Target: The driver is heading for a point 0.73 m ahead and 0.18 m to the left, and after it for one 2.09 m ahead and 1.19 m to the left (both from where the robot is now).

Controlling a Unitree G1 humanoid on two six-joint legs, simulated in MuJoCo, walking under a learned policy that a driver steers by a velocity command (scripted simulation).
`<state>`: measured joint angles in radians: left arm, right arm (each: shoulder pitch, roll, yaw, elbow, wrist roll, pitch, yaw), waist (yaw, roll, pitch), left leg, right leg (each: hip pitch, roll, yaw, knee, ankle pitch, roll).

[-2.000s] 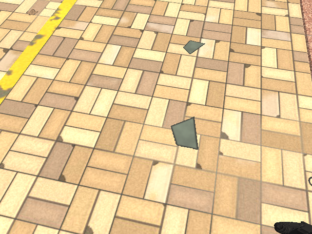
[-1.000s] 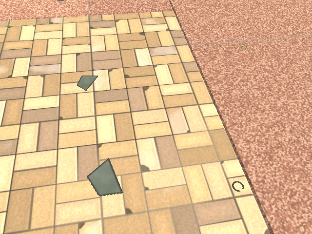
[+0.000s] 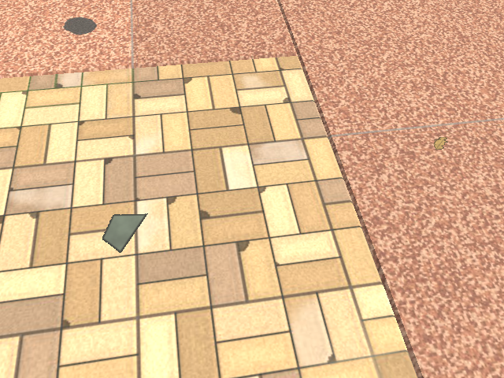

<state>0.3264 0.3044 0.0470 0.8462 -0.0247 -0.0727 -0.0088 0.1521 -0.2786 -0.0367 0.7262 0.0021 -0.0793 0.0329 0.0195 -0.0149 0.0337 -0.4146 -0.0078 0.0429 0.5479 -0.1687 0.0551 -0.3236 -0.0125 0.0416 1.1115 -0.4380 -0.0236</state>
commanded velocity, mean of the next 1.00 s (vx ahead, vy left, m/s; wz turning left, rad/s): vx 0.27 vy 0.00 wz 0.20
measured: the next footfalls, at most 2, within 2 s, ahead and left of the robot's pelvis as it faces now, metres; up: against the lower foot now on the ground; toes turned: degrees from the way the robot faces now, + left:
right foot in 0.42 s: +0.42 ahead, -0.14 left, +0.00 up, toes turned -2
left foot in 0.92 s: +0.40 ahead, +0.10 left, +0.00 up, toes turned +15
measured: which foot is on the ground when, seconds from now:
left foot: down 0.00-0.42, up 0.44-0.90, down 0.92-1.00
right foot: up 0.00-0.40, down 0.42-0.92, up 0.94-1.00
